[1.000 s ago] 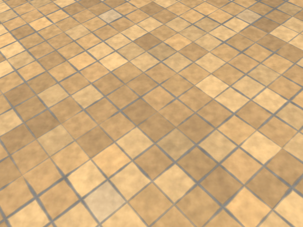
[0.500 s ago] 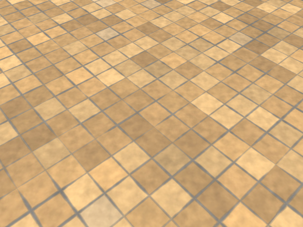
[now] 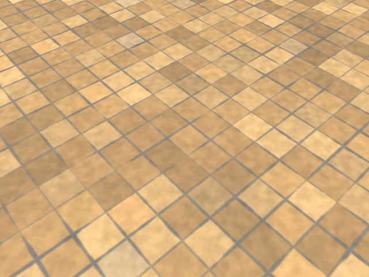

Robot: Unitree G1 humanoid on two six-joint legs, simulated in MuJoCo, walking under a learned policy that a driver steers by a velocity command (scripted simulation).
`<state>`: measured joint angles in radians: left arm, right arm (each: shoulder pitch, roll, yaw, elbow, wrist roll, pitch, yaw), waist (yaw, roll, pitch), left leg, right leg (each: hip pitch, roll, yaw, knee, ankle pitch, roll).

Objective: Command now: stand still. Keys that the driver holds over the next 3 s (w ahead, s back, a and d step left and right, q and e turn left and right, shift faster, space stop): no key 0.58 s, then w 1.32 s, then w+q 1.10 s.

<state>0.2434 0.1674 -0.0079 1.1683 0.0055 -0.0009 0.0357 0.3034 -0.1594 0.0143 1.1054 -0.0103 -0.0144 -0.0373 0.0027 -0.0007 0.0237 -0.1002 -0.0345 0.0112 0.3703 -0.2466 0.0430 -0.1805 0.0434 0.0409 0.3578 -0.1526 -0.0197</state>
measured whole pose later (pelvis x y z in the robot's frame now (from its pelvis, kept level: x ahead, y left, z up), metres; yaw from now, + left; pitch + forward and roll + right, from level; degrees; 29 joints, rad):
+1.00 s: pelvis +0.12 -0.04 -0.02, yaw +0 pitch +0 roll +0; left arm 0.17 0.20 0.05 1.00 0.02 -0.08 -0.01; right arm 0.51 -0.19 -0.03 1.14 -0.02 -0.06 -0.01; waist -0.03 0.05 0.02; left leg -0.08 0.01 -0.01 0.67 -0.46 0.05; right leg -0.35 0.01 -0.10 0.58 -0.23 -0.05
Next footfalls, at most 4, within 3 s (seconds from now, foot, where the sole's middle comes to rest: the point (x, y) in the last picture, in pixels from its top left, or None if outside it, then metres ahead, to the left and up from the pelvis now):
0.96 right None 0.20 -0.13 -0.78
1.46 left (183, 272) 0.55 0.03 -0.78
2.02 right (225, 198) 0.86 -0.14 -0.78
2.56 left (173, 154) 1.10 0.08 -0.78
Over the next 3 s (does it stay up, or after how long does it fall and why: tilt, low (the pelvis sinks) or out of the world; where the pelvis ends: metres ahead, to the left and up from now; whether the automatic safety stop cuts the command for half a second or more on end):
stays up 1.19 0.07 0.00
